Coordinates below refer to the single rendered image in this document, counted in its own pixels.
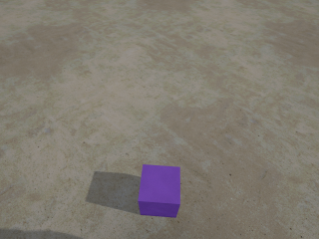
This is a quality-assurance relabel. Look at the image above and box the carton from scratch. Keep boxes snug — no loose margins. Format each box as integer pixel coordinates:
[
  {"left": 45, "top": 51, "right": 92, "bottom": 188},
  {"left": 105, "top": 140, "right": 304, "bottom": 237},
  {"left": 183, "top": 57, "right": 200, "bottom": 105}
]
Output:
[{"left": 138, "top": 164, "right": 180, "bottom": 218}]

